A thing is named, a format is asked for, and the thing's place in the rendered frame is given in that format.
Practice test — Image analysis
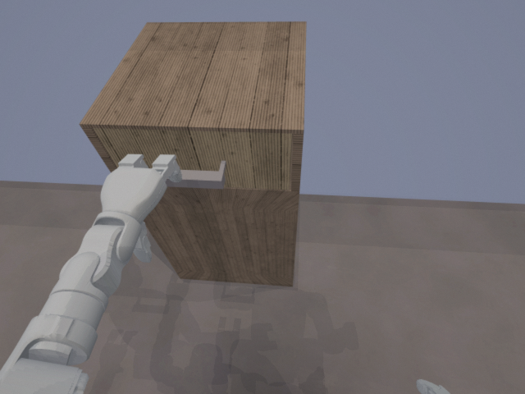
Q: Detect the robot left upper arm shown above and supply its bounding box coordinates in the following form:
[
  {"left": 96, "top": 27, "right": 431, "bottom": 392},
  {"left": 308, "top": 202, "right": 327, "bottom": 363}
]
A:
[{"left": 0, "top": 358, "right": 89, "bottom": 394}]

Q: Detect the robot left forearm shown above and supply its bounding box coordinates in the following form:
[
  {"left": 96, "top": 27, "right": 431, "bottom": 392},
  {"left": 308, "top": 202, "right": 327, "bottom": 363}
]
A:
[{"left": 0, "top": 211, "right": 142, "bottom": 387}]

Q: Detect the cabinet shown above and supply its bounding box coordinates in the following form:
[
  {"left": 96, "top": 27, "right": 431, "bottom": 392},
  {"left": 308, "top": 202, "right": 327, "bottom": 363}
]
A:
[{"left": 80, "top": 21, "right": 307, "bottom": 286}]

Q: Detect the handle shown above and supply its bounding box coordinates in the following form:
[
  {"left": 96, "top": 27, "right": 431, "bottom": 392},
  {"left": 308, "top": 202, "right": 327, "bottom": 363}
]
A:
[{"left": 165, "top": 161, "right": 226, "bottom": 189}]

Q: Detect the drawer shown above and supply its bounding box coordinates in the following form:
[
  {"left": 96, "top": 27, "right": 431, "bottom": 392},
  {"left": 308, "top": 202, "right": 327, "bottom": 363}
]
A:
[{"left": 93, "top": 128, "right": 292, "bottom": 190}]

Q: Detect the left robot hand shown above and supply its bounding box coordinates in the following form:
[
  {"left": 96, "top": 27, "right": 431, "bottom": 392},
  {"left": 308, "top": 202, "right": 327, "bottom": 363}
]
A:
[{"left": 100, "top": 154, "right": 182, "bottom": 263}]

